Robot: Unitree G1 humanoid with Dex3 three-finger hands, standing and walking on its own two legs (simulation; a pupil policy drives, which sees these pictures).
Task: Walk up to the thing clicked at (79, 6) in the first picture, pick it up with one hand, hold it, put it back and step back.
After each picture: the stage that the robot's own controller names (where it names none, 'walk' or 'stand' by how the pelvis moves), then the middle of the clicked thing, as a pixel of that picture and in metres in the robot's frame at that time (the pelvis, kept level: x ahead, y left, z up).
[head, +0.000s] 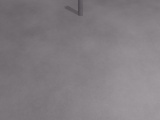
stand; (80, 6) +2.00 +0.01 -0.66
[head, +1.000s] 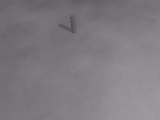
walk; (73, 24) +1.86 +0.23 -0.64
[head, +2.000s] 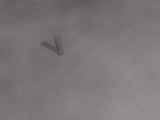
walk; (59, 45) +1.25 +0.35 -0.65
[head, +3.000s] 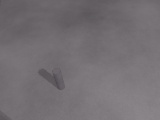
walk; (59, 79) +0.83 +0.28 -0.65
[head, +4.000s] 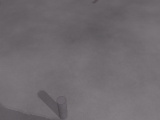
walk; (62, 108) +0.58 +0.17 -0.64
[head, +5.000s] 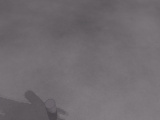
stand; (51, 110) +0.50 +0.19 -0.64
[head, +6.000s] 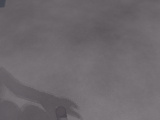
stand; (62, 118) +0.47 +0.16 -0.64
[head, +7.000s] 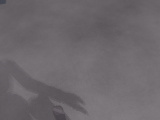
stand; (60, 117) +0.45 +0.20 -0.65
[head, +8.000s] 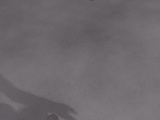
stand; out of the picture +0.43 +0.21 -0.66
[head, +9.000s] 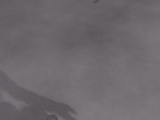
stand; out of the picture +0.43 +0.21 -0.66
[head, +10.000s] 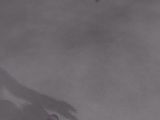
stand; out of the picture +0.43 +0.20 -0.66
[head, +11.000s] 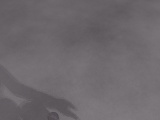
go down; out of the picture +0.43 +0.20 -0.66
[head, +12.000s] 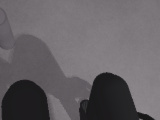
go down; (1, 32) +0.52 +0.24 -0.25
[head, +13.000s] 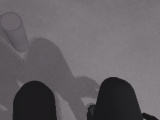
close in; (17, 35) +0.51 +0.24 -0.25
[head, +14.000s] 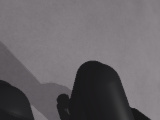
close in; out of the picture +0.50 +0.29 -0.16
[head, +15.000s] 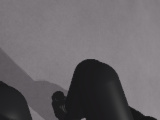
lift; out of the picture +0.49 +0.29 -0.16
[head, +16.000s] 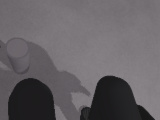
lift; (19, 59) +0.42 +0.21 -0.22
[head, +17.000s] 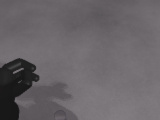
close; out of the picture +0.38 +0.13 -0.56
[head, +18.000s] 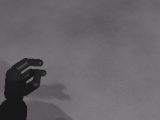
close; out of the picture +0.36 +0.14 -0.61
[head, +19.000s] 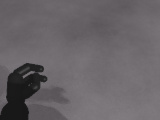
stand; out of the picture +0.36 +0.14 -0.61
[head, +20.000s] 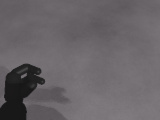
crouch; out of the picture +0.36 +0.15 -0.61
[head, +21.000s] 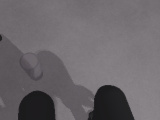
crouch; (33, 68) +0.43 +0.17 -0.32
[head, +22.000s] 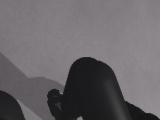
lower; out of the picture +0.41 +0.23 -0.17
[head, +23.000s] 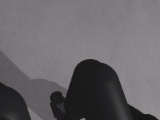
lower; out of the picture +0.42 +0.24 -0.16
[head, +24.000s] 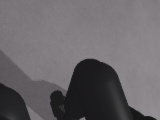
lower; out of the picture +0.42 +0.24 -0.16
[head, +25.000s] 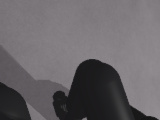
lower; out of the picture +0.42 +0.24 -0.17
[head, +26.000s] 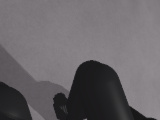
loosen; out of the picture +0.42 +0.24 -0.17
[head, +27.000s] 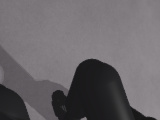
withdraw; out of the picture +0.37 +0.20 -0.17
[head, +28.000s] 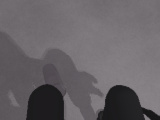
walk; (52, 78) +0.37 +0.14 -0.30
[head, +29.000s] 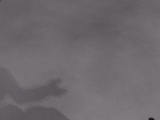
stand; out of the picture +0.22 +0.06 -0.68
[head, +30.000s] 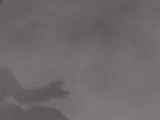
stand; out of the picture +0.23 +0.05 -0.69
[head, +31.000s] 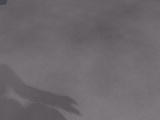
stand; out of the picture +0.24 +0.03 -0.72
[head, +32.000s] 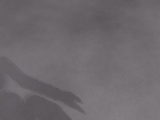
walk; out of the picture +0.27 +0.02 -0.74
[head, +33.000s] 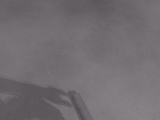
walk; (82, 109) +0.46 -0.05 -0.72
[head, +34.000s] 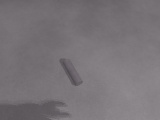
walk; (72, 71) +0.79 +0.04 -0.73
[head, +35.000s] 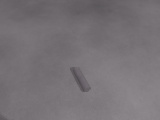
stand; (81, 79) +0.87 +0.02 -0.73
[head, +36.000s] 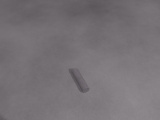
stand; (79, 79) +0.88 +0.04 -0.75
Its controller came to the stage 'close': yes
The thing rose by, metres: 0.01
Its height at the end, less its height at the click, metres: -0.09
